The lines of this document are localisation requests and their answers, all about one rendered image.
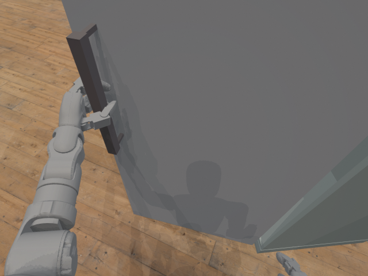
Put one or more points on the robot left hand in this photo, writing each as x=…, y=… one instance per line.
x=74, y=106

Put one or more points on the handle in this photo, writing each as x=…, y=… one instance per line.
x=85, y=62

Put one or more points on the robot left forearm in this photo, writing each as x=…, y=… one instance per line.
x=53, y=207

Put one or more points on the left robot upper arm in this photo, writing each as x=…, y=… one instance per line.
x=45, y=253

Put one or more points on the robot right hand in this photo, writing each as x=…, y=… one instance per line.
x=290, y=264

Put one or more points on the fridge door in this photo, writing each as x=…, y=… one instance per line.
x=231, y=110

